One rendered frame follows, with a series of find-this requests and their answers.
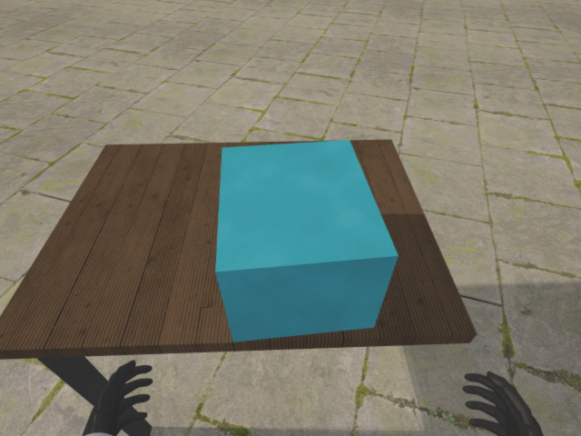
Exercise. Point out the table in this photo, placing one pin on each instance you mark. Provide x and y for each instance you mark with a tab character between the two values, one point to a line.
130	269

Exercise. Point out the robot left hand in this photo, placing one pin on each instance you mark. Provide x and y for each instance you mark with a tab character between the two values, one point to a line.
105	416

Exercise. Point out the carton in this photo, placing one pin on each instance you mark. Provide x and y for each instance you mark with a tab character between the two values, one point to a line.
301	245

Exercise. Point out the robot right hand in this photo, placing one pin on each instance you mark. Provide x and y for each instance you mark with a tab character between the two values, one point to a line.
512	413

